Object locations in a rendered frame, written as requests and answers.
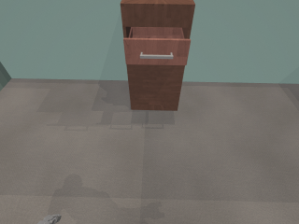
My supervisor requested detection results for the handle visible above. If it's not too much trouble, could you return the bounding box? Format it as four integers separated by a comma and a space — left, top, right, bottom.
140, 51, 174, 60

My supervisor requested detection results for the cabinet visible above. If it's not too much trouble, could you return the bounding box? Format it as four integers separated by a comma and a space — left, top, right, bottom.
120, 0, 195, 111

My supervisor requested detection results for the drawer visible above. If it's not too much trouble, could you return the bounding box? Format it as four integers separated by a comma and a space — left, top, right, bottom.
123, 27, 191, 65

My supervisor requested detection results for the left robot hand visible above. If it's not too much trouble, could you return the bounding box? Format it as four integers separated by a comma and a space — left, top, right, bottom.
37, 214, 62, 224

